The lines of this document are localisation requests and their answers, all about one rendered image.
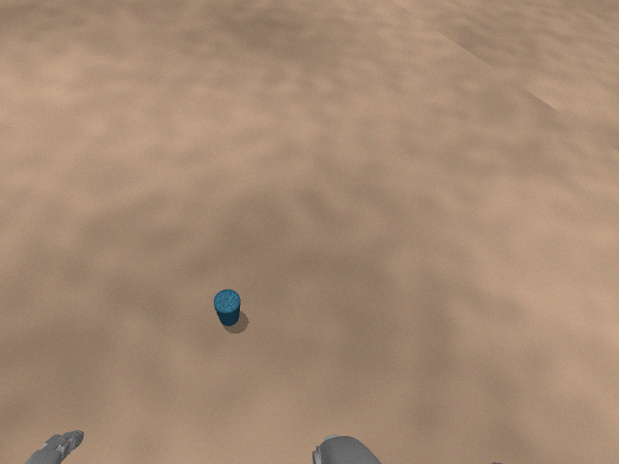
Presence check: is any cup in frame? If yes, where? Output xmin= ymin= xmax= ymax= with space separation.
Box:
xmin=214 ymin=289 xmax=241 ymax=326

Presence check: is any left robot hand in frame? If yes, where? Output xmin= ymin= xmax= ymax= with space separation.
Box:
xmin=25 ymin=430 xmax=84 ymax=464

